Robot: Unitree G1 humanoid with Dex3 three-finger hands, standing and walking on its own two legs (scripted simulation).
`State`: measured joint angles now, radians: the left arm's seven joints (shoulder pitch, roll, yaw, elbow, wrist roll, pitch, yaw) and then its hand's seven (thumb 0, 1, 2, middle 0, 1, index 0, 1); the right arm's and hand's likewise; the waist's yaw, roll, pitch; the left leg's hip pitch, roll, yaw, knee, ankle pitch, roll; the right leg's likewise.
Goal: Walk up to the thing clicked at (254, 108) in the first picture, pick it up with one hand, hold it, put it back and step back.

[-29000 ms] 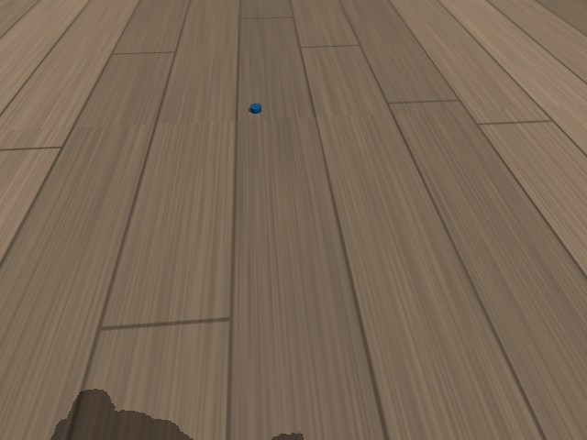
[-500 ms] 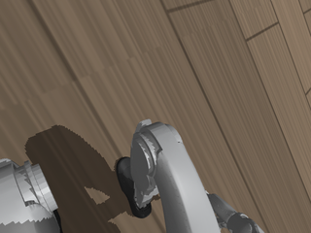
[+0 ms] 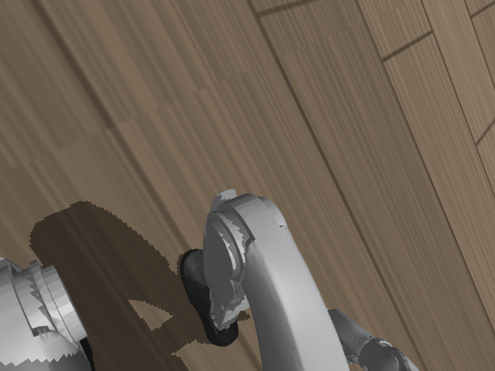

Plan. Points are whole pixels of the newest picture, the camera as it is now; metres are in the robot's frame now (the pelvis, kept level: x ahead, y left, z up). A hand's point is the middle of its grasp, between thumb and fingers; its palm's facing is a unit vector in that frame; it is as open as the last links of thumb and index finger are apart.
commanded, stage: rest palm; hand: left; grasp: from above
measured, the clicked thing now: out of the picture +0.43 +0.41 -0.28
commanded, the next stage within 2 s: close in 0.26 s
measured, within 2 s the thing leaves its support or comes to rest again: neither
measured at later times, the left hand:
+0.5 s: hand out of the picture +0.41 +0.39 -0.25, palm faces -0.42 -0.18 -0.89, open 13.6 cm
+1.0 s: hand out of the picture +0.41 +0.39 -0.25, palm faces -0.45 -0.18 -0.87, open 12.2 cm
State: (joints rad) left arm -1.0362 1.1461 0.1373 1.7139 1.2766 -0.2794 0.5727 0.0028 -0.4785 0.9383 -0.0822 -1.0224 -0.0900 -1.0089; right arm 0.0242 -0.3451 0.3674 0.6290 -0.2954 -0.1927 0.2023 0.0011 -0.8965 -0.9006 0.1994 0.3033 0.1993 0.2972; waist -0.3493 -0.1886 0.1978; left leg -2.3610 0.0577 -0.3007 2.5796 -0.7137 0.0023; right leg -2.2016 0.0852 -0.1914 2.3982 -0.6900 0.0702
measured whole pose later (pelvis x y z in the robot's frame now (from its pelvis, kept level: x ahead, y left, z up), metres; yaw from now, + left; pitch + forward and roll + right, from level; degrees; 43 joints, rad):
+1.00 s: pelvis +0.00 +0.00 +0.00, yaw +0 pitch +25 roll -15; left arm -1.03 1.16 0.12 1.69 1.26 -0.29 0.53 0.00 -0.18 0.71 -0.26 -0.91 -0.30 -0.86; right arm 0.02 -0.35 0.38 0.62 -0.29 -0.19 0.20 0.00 -0.89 -0.90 0.20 0.30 0.20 0.30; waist -0.34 -0.19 0.21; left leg -2.36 0.06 -0.30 2.57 -0.71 0.00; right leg -2.20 0.09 -0.19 2.39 -0.68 0.07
